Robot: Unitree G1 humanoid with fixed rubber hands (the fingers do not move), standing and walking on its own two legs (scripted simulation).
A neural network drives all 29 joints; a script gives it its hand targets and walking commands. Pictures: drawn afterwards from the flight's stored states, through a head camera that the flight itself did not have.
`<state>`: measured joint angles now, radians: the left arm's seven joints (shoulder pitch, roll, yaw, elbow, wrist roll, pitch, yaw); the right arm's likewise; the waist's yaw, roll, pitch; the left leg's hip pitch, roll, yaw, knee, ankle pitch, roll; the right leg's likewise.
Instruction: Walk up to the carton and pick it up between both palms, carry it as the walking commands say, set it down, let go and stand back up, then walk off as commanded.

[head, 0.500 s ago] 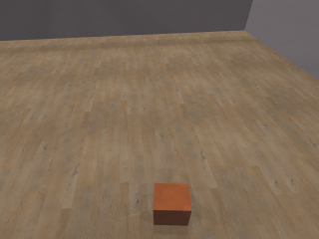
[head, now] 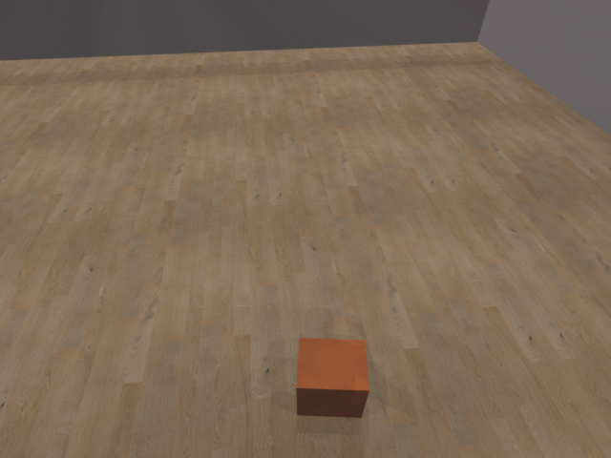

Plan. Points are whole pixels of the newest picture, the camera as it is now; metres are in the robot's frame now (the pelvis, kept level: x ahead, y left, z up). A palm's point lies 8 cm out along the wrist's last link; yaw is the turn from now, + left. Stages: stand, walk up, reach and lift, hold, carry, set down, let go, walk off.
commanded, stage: stand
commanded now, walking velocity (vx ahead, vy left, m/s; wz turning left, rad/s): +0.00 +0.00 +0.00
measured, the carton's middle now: (330, 378) +0.53 -0.04 -0.67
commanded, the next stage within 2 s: walk off in 0.32 s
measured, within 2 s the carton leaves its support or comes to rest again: neither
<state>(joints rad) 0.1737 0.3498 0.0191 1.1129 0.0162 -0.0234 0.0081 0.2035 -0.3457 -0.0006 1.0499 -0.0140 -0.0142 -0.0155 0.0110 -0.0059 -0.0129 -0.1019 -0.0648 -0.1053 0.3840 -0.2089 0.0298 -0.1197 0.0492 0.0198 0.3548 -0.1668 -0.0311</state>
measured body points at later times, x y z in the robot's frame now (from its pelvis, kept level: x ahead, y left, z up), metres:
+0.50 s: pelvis +0.01 +0.00 +0.00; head -0.01 +0.01 +0.45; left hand +0.08 +0.30 -0.13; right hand +0.08 -0.30 -0.12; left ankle +0.00 +0.10 -0.75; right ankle +0.02 -0.10 -0.75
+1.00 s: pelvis +0.00 +0.09 -0.02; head +0.01 +0.11 +0.43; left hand +0.03 +0.39 -0.17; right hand +0.04 -0.17 -0.16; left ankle +0.01 +0.22 -0.75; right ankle -0.01 -0.06 -0.70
